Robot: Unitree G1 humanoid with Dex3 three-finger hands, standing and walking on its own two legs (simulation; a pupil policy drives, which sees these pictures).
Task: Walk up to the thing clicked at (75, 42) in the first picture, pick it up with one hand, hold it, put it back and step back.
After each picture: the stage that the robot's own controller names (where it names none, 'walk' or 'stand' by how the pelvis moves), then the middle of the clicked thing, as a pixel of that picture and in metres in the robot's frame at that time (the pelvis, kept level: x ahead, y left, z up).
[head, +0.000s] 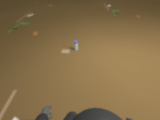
stand; (75, 45) +1.50 +0.32 -0.65
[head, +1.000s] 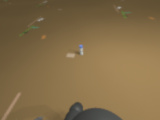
walk; (81, 50) +1.41 +0.29 -0.65
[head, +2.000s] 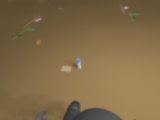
walk; (78, 63) +0.96 +0.25 -0.65
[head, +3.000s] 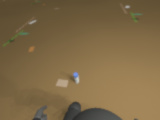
walk; (76, 78) +0.62 +0.24 -0.64
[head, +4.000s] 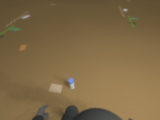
stand; (71, 84) +0.51 +0.22 -0.63
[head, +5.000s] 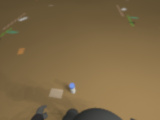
stand; (72, 88) +0.44 +0.19 -0.64
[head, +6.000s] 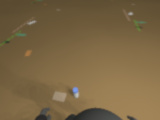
stand; (75, 92) +0.41 +0.17 -0.65
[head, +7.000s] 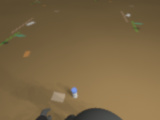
stand; (74, 93) +0.42 +0.18 -0.65
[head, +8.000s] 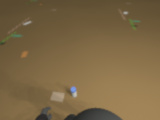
stand; (73, 92) +0.42 +0.19 -0.66
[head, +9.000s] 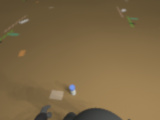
walk; (72, 90) +0.43 +0.20 -0.65
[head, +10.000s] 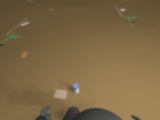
walk; (76, 88) +0.46 +0.18 -0.65
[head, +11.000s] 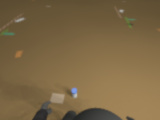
stand; (74, 93) +0.39 +0.15 -0.65
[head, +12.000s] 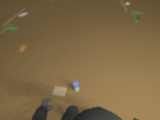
stand; (76, 86) +0.43 +0.14 -0.64
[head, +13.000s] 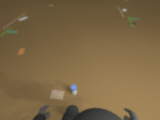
stand; (74, 90) +0.42 +0.17 -0.64
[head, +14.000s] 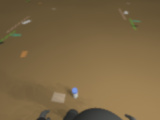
stand; (75, 93) +0.40 +0.16 -0.65
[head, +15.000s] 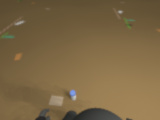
stand; (73, 95) +0.37 +0.17 -0.66
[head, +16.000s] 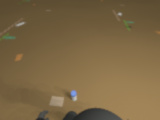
stand; (73, 96) +0.38 +0.16 -0.66
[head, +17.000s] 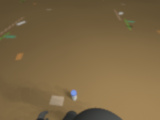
stand; (74, 95) +0.38 +0.16 -0.66
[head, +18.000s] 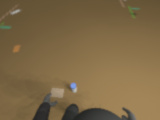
go down; (73, 88) +0.39 +0.16 -0.64
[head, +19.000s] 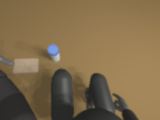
go down; (54, 54) +0.44 +0.27 -0.25
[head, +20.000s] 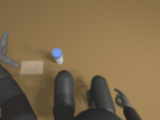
close in; (58, 57) +0.44 +0.27 -0.27
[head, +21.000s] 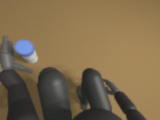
close in; (29, 54) +0.39 +0.33 -0.16
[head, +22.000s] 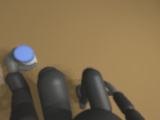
lift; (28, 59) +0.36 +0.32 -0.16
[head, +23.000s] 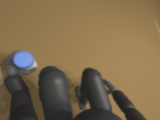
lift; (28, 63) +0.33 +0.32 -0.15
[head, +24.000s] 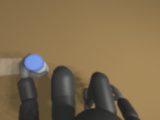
lift; (40, 66) +0.28 +0.32 -0.10
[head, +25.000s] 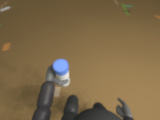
lift; (63, 75) +0.30 +0.17 +0.05
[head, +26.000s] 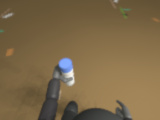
hold; (68, 74) +0.32 +0.15 +0.02
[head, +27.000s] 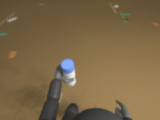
crouch; (69, 74) +0.32 +0.14 +0.03
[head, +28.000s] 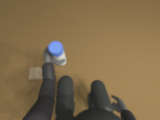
crouch; (59, 55) +0.42 +0.21 -0.05
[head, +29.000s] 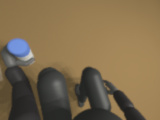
lower; (25, 54) +0.38 +0.32 -0.17
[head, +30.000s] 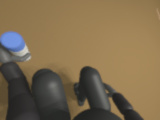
lower; (20, 50) +0.40 +0.33 -0.16
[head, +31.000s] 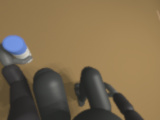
lower; (21, 52) +0.39 +0.33 -0.16
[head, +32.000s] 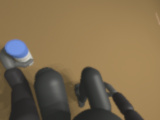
lower; (23, 56) +0.37 +0.33 -0.16
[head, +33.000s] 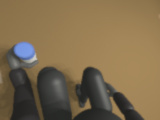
loosen; (29, 57) +0.36 +0.31 -0.16
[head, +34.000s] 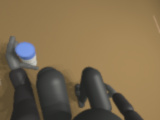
withdraw; (28, 57) +0.37 +0.31 -0.16
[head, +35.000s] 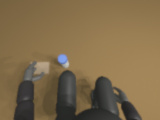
stand; (64, 62) +0.41 +0.25 -0.28
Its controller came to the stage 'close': yes
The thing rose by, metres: 0.67
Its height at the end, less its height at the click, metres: +0.00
